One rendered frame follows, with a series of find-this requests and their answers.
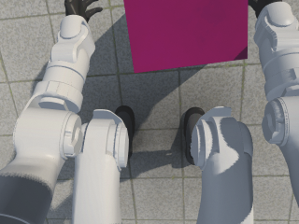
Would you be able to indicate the carton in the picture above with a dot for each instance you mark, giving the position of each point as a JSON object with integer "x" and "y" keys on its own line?
{"x": 167, "y": 34}

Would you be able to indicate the left robot forearm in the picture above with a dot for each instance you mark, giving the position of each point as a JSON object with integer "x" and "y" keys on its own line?
{"x": 65, "y": 75}

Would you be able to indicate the left robot upper arm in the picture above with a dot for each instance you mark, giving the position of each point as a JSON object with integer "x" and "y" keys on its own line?
{"x": 44, "y": 139}

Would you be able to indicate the left robot hand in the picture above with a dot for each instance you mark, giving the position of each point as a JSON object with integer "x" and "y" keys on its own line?
{"x": 78, "y": 7}

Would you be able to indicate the right robot forearm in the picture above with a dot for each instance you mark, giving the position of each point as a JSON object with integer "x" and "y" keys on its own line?
{"x": 277, "y": 37}

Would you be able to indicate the right robot upper arm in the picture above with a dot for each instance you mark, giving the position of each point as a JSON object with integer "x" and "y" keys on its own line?
{"x": 280, "y": 126}

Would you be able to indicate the right robot shin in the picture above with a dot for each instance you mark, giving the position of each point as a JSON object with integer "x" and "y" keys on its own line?
{"x": 225, "y": 111}

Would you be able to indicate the right robot foot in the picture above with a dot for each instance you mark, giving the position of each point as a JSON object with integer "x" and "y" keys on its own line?
{"x": 191, "y": 117}

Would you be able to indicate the right robot hand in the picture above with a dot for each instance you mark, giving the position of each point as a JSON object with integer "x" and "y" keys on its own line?
{"x": 258, "y": 5}

